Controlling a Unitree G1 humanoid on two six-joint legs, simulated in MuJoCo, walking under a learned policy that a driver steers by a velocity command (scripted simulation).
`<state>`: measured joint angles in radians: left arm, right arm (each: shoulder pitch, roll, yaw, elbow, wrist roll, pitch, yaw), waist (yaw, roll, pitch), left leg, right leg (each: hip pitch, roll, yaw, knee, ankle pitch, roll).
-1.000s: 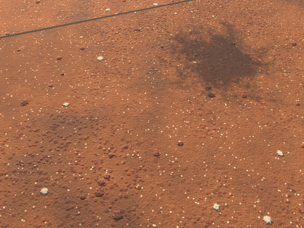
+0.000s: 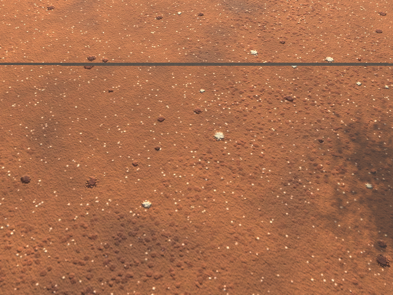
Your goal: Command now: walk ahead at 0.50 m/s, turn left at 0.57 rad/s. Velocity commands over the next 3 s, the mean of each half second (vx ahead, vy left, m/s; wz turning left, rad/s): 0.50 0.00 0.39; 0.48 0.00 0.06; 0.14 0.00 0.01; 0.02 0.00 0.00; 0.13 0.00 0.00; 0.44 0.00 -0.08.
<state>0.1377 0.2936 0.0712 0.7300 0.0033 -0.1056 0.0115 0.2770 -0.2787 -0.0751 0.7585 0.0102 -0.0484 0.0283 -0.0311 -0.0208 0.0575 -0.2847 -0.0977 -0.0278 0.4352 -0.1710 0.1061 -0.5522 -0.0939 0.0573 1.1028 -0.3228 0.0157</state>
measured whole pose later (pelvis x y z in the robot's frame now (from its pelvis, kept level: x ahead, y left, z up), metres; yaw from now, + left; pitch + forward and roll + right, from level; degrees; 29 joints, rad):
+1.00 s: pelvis +0.54 +0.07 +0.00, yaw +12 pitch +1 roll +0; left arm 0.23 0.31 0.05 0.82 -0.01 -0.07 0.00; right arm 0.24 -0.27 -0.05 0.74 -0.01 -0.07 0.03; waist -0.01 -0.04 0.03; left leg -0.26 -0.05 0.04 0.39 -0.15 0.06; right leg -0.53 -0.07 0.02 1.09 -0.35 0.01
